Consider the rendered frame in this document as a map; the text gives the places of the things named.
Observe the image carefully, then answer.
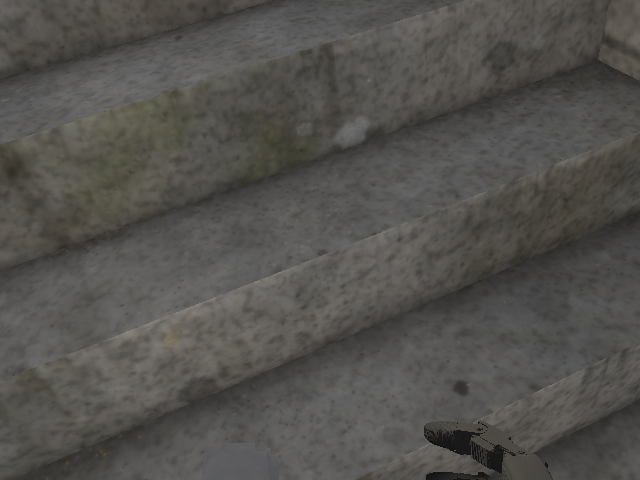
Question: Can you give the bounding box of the robot right hand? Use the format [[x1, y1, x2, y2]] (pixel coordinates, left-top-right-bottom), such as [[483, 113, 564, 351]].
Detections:
[[424, 420, 553, 480]]

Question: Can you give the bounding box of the robot left thigh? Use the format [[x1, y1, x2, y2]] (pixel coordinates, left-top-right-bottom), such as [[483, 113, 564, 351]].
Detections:
[[202, 443, 279, 480]]

